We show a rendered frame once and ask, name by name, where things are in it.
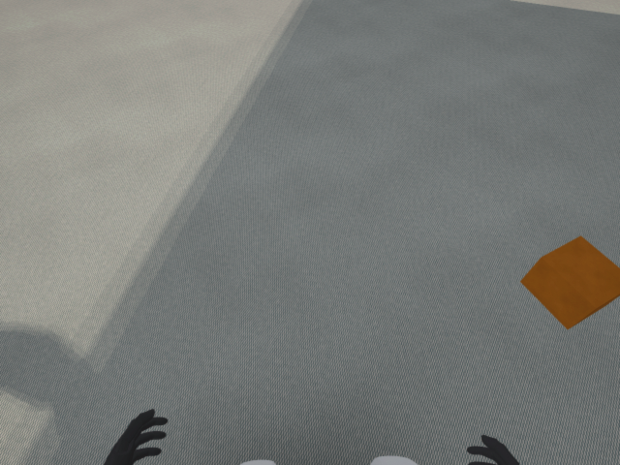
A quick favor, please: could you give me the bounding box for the right robot hand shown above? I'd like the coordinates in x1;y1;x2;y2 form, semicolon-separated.
467;435;519;465

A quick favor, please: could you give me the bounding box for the left robot hand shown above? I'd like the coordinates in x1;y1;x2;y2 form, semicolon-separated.
104;409;168;465

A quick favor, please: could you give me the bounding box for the carton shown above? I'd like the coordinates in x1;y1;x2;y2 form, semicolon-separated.
520;236;620;329

